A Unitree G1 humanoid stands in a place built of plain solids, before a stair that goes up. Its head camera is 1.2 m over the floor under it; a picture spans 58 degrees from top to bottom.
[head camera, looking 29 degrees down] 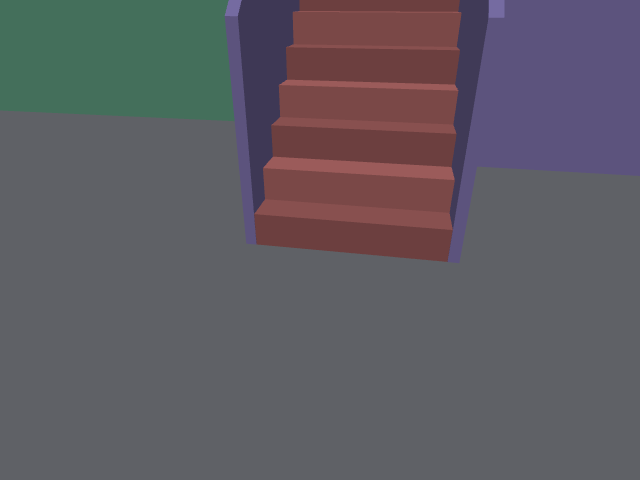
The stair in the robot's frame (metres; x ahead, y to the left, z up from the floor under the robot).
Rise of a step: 0.19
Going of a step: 0.20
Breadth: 1.04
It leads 10 degrees to the right of straight ahead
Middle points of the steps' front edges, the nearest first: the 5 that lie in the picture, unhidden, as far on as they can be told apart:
2.02 -0.16 0.19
2.22 -0.19 0.38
2.42 -0.23 0.57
2.62 -0.26 0.76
2.82 -0.30 0.95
